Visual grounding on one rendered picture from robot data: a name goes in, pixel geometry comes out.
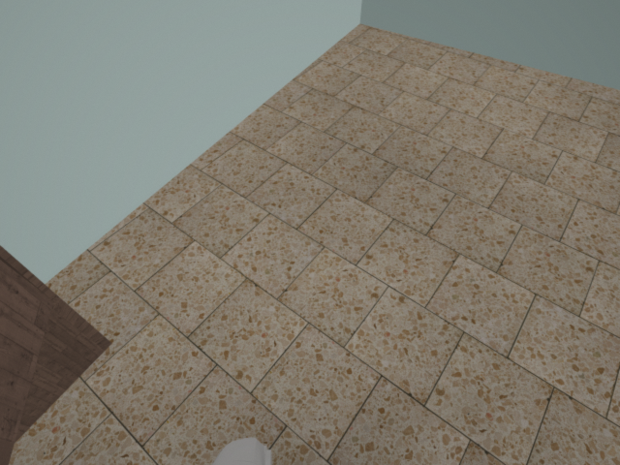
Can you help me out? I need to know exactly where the cupboard door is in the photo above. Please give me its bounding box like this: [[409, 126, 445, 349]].
[[0, 260, 52, 465]]

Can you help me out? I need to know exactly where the robot left thigh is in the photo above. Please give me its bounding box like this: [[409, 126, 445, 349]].
[[212, 439, 272, 465]]

